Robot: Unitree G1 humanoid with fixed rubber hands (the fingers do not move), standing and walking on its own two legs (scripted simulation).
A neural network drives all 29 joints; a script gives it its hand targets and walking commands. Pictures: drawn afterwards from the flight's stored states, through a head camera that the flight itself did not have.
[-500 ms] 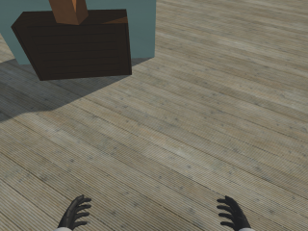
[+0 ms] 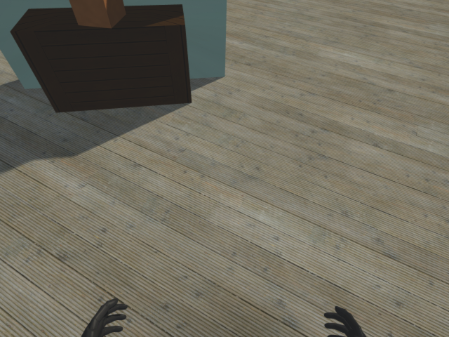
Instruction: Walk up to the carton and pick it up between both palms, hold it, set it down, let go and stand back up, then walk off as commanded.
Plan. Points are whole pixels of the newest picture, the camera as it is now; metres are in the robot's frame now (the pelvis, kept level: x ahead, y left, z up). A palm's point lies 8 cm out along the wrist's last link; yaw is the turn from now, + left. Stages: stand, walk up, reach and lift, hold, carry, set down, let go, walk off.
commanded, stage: stand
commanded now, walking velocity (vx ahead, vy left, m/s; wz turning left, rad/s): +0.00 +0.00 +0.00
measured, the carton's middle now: out of the picture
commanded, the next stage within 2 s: walk up in 1.20 s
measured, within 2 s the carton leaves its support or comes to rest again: neither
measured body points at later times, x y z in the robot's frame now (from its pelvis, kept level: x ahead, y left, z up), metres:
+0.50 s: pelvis +0.00 +0.00 +0.00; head +0.01 +0.00 +0.45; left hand +0.13 +0.24 -0.11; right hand +0.11 -0.25 -0.12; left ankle -0.01 +0.12 -0.72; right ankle +0.00 -0.12 -0.72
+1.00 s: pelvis +0.00 +0.00 +0.00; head +0.00 +0.00 +0.45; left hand +0.11 +0.25 -0.12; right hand +0.10 -0.25 -0.13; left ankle -0.01 +0.12 -0.72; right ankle +0.00 -0.12 -0.72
